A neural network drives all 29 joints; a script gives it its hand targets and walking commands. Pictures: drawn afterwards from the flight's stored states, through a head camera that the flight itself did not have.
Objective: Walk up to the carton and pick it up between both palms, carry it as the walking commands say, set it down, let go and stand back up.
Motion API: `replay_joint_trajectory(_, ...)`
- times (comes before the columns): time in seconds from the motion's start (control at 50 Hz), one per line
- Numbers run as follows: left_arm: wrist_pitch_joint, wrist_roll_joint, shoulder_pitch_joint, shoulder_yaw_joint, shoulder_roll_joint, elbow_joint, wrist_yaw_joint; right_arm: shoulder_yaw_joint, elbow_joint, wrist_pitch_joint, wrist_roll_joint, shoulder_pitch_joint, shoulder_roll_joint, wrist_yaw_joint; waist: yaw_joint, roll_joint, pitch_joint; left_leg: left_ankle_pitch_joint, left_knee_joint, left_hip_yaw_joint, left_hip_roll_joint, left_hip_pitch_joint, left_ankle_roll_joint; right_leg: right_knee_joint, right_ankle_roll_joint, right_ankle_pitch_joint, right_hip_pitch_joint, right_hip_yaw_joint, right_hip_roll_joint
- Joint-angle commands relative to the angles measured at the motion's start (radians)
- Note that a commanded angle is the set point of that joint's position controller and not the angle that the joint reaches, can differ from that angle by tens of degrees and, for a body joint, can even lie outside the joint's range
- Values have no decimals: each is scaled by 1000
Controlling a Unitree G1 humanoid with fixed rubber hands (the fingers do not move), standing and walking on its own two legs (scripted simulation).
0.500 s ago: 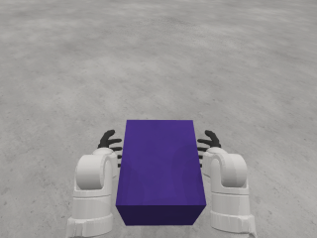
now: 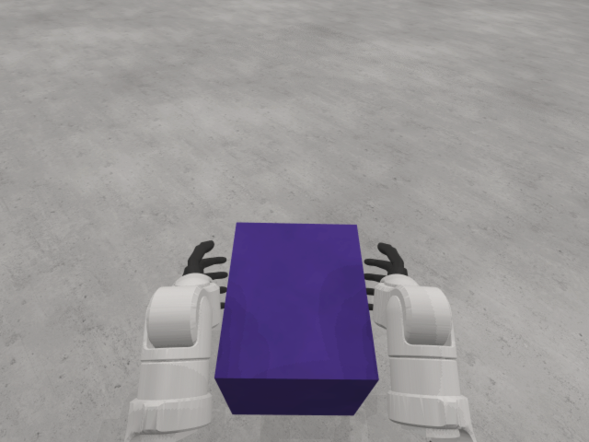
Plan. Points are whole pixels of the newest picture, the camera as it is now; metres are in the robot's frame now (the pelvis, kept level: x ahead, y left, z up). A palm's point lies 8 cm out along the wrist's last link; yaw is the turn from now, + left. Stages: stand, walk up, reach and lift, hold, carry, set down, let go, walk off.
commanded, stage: carry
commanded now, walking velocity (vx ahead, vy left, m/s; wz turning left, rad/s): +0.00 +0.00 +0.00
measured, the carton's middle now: (295, 319) +0.31 +0.00 +0.00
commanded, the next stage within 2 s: none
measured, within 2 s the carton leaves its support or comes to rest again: neither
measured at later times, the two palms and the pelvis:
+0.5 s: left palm (207, 307) +0.28 +0.11 +0.08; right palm (409, 312) +0.28 -0.15 +0.07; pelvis -0.01 -0.01 +0.00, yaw -1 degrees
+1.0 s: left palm (209, 323) +0.27 +0.11 +0.06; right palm (413, 326) +0.27 -0.16 +0.06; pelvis -0.02 -0.02 +0.00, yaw -1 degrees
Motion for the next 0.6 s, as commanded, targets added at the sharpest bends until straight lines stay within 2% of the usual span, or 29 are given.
replay_joint_trajectory(0.0,-35,-421,-506,-564,-1022,-40,-355,553,-45,-30,422,-521,1003,425,-1,8,-296,175,-71,-117,104,106,14,-84,-25,155,84,125,-105)
replay_joint_trajectory(0.08,-74,-399,-510,-551,-1027,-2,-362,536,-4,-67,398,-522,1003,433,1,6,-294,158,-75,-116,105,97,11,-91,-27,151,75,132,-105)
replay_joint_trajectory(0.18,-92,-404,-497,-576,-1032,-25,-362,560,-31,-84,404,-513,1006,434,3,4,-310,150,-74,-117,107,95,9,-95,-31,161,77,143,-107)
replay_joint_trajectory(0.28,-132,-371,-475,-550,-1013,25,-368,536,14,-124,362,-491,983,439,8,2,-310,140,-73,-116,108,81,4,-98,-34,178,75,151,-106)
replay_joint_trajectory(0.36,-144,-378,-452,-575,-1001,-24,-366,567,-44,-140,364,-479,970,433,11,1,-319,128,-68,-119,109,73,2,-101,-39,185,76,162,-106)
replay_joint_trajectory(0.46,-190,-330,-404,-533,-954,39,-368,526,14,-188,301,-428,918,431,14,1,-310,112,-64,-120,109,61,-4,-105,-39,190,65,169,-107)
replay_joint_trajectory(0.58,-246,-317,-384,-530,-927,25,-362,525,3,-247,284,-405,893,423,14,-1,-305,92,-57,-124,111,52,-10,-110,-38,174,52,174,-109)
